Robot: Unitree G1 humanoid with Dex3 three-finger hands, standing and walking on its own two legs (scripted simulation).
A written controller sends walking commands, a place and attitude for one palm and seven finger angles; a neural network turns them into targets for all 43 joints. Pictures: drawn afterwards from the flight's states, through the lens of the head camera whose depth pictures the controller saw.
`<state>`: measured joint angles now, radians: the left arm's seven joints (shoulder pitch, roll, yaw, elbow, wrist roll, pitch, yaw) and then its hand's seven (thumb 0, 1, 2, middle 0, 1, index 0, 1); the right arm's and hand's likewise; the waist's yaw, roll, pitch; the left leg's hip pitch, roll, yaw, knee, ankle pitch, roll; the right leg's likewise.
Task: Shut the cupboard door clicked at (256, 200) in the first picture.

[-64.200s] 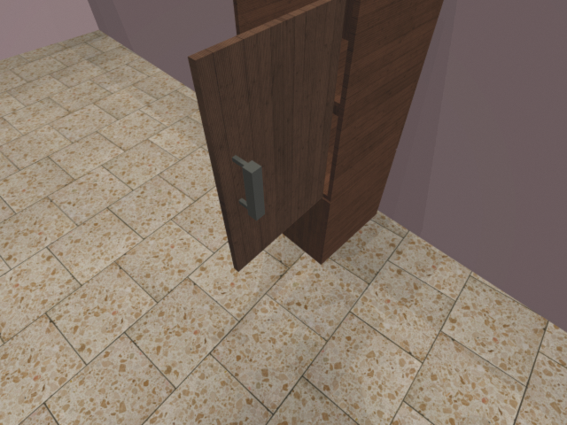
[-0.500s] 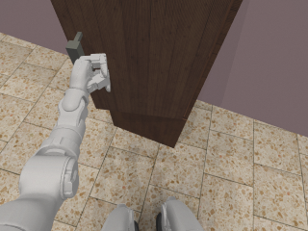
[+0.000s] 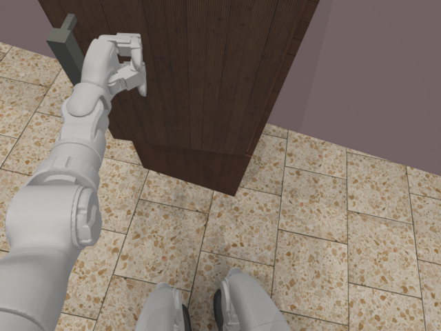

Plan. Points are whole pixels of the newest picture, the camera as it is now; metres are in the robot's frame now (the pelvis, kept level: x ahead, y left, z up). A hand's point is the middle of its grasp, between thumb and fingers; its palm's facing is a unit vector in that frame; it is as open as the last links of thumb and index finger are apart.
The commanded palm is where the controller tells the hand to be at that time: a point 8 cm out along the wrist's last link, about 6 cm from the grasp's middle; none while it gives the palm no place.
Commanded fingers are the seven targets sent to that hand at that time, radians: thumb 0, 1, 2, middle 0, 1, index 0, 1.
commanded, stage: push the door shut along its arc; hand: left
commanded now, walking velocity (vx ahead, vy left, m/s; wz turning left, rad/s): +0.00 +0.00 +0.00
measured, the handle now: (82, 61) +0.58 +0.16 +0.07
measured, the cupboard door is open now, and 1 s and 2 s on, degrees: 11 0 0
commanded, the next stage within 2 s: pull the fist back off the door in 0.44 s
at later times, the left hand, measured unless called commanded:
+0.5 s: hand (152, 54) +0.58 +0.04 +0.09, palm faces -0.39 -0.92 -0.04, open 3.3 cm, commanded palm +0.60 +0.06 +0.08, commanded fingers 0.00 0.90 0.90 -1.30 -1.50 -1.30 -1.50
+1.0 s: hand (163, 56) +0.58 +0.03 +0.08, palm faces +0.07 -1.00 -0.01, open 3.1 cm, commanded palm +0.53 +0.06 +0.08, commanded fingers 0.00 0.90 0.90 -1.30 -1.50 -1.30 -1.50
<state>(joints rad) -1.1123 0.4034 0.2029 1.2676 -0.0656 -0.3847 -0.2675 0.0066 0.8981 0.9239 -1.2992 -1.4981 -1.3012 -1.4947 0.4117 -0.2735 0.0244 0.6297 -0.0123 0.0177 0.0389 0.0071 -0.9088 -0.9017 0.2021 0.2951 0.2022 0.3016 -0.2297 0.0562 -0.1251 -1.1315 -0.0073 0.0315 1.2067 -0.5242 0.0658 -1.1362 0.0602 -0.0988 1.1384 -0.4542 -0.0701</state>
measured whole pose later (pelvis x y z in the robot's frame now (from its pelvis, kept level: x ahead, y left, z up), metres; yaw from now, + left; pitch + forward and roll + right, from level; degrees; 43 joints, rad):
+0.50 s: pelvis +0.00 +0.00 -0.02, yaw +0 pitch +31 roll -4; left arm -1.38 0.51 0.16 1.39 -0.03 -0.27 -0.34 0.02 0.97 1.00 -1.30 -1.50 -1.30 -1.49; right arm 0.42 -0.27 0.04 0.67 -0.04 -0.04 0.02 0.01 -0.91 -0.90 0.20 0.30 0.20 0.30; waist -0.29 0.06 -0.12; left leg -1.29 0.00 0.00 1.30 -0.54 0.06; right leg -1.28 0.07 -0.13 1.21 -0.47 -0.08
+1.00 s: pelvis +0.00 +0.00 +0.00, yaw -1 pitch +29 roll -3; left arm -1.22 0.29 0.29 1.37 0.07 -0.44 0.29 0.01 0.91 0.93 -1.30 -1.50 -1.30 -1.49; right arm 0.48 -0.24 0.02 0.67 -0.10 -0.03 0.15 0.01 -0.91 -0.90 0.20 0.29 0.20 0.30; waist -0.28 0.07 -0.15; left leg -1.18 0.00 0.04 1.19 -0.51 0.06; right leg -1.19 0.07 -0.09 1.12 -0.44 -0.07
